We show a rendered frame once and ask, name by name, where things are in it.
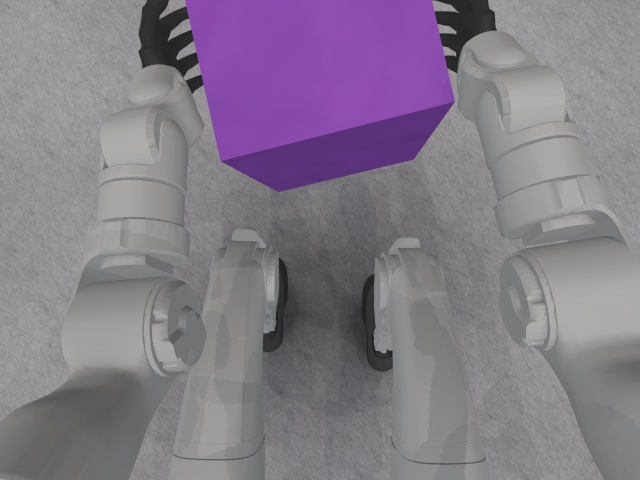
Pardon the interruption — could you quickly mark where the robot left forearm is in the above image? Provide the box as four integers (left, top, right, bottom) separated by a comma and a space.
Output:
61, 64, 204, 363

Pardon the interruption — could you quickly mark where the robot right forearm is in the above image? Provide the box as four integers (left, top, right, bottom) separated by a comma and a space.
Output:
457, 31, 640, 262

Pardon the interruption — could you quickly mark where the right robot foot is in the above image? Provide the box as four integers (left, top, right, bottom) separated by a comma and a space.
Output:
362, 274, 393, 372

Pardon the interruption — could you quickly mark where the robot right upper arm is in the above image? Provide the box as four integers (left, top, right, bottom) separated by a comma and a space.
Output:
499, 236, 640, 480

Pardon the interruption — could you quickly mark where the robot left shin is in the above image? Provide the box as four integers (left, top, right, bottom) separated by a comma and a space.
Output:
210, 229, 277, 331

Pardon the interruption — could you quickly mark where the left robot hand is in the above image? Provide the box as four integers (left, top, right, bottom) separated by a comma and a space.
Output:
139, 0, 204, 94

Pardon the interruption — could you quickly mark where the robot left upper arm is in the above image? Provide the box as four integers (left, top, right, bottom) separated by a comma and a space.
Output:
0, 276, 206, 480

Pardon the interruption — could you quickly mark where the carton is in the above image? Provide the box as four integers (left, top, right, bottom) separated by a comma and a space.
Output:
185, 0, 455, 192

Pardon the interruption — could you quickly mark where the right robot hand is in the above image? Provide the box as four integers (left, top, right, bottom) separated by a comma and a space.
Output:
435, 0, 497, 73

